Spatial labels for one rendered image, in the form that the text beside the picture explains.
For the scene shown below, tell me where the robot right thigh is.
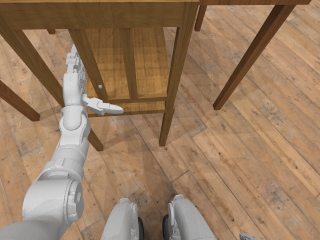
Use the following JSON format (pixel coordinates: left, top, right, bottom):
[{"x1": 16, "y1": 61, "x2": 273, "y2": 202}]
[{"x1": 167, "y1": 198, "x2": 217, "y2": 240}]

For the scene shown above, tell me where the robot left upper arm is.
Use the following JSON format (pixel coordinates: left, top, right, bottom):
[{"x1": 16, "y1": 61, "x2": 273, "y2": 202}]
[{"x1": 0, "y1": 178, "x2": 84, "y2": 240}]

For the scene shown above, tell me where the right robot shin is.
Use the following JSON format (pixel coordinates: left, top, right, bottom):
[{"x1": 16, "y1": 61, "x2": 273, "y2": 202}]
[{"x1": 168, "y1": 194, "x2": 184, "y2": 240}]

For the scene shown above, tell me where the chair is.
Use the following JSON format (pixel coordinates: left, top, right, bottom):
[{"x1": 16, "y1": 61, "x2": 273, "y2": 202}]
[{"x1": 0, "y1": 0, "x2": 200, "y2": 152}]

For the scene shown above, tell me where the left robot forearm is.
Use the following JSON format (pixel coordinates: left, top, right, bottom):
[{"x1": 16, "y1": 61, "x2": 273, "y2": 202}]
[{"x1": 22, "y1": 105, "x2": 91, "y2": 220}]

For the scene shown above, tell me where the robot left hand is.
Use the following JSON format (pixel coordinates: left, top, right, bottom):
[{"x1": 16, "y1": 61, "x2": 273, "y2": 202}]
[{"x1": 62, "y1": 44, "x2": 124, "y2": 116}]

